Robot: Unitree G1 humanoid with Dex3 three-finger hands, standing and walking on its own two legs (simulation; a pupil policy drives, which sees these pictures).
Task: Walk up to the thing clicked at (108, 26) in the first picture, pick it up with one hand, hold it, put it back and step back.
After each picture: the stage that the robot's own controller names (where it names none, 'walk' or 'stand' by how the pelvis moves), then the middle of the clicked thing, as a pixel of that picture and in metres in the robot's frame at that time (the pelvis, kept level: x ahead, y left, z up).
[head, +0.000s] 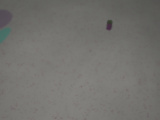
stand; (109, 25) +1.68 -0.35 -0.72
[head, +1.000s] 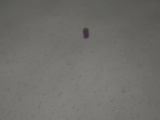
walk; (85, 33) +1.57 +0.06 -0.70
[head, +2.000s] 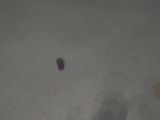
walk; (60, 64) +1.02 +0.28 -0.71
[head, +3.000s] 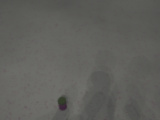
walk; (62, 103) +0.62 +0.18 -0.70
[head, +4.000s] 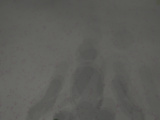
stand; out of the picture +0.39 +0.18 -0.70
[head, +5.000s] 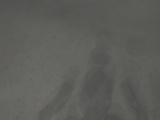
stand; out of the picture +0.35 +0.17 -0.72
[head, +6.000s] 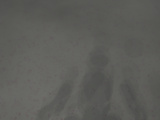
stand; out of the picture +0.35 +0.18 -0.71
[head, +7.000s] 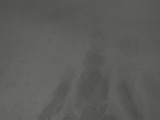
stand; out of the picture +0.35 +0.18 -0.72
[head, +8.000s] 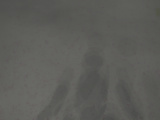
stand; out of the picture +0.34 +0.19 -0.72
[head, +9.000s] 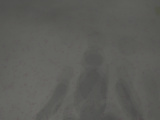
stand; out of the picture +0.35 +0.19 -0.73
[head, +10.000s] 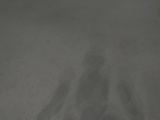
stand; out of the picture +0.35 +0.18 -0.73
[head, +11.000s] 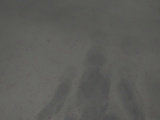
stand; out of the picture +0.35 +0.18 -0.73
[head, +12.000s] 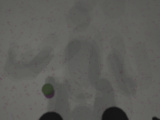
go down; (48, 91) +0.42 +0.16 -0.51
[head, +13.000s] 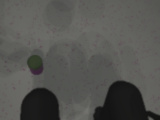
go down; (35, 65) +0.47 +0.17 -0.34
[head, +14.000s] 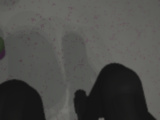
close in; out of the picture +0.46 +0.20 -0.26
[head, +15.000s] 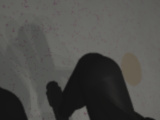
close; out of the picture +0.46 +0.23 -0.24
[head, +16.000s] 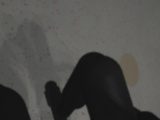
lift; out of the picture +0.45 +0.22 -0.24
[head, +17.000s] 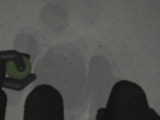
lift; (19, 71) +0.36 +0.21 -0.09
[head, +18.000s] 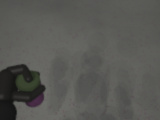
hold; (31, 89) +0.33 +0.17 +0.04
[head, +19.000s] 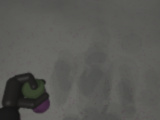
hold; (37, 96) +0.31 +0.17 -0.01
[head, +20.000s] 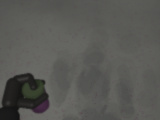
crouch; (37, 97) +0.32 +0.17 -0.01
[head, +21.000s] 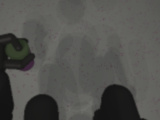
crouch; (21, 56) +0.44 +0.17 -0.10
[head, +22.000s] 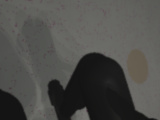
lower; out of the picture +0.45 +0.24 -0.24
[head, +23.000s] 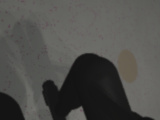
lower; out of the picture +0.46 +0.25 -0.24
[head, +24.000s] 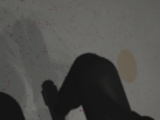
lower; out of the picture +0.47 +0.24 -0.25
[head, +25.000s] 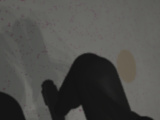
lower; out of the picture +0.47 +0.24 -0.25
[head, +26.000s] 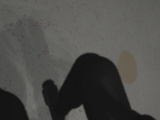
loosen; out of the picture +0.47 +0.22 -0.25
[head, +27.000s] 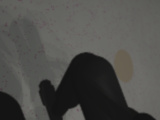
withdraw; out of the picture +0.46 +0.22 -0.26
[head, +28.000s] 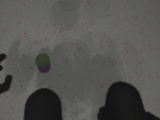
walk; (43, 63) +0.48 +0.15 -0.35
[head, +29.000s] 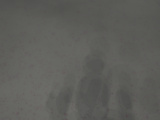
stand; out of the picture +0.39 +0.14 -0.66
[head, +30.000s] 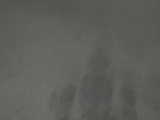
stand; out of the picture +0.39 +0.15 -0.67
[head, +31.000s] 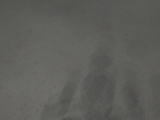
stand; out of the picture +0.40 +0.15 -0.69
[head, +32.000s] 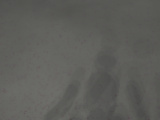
walk; out of the picture +0.40 +0.15 -0.72
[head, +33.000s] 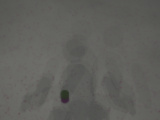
walk; (64, 96) +0.55 +0.09 -0.70
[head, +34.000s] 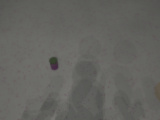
walk; (53, 63) +0.83 +0.25 -0.69
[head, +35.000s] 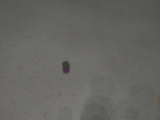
stand; (65, 67) +1.00 +0.16 -0.71
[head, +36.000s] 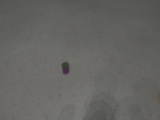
stand; (65, 68) +1.00 +0.17 -0.73
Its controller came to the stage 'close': yes
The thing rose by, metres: 0.71
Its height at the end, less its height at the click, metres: +0.00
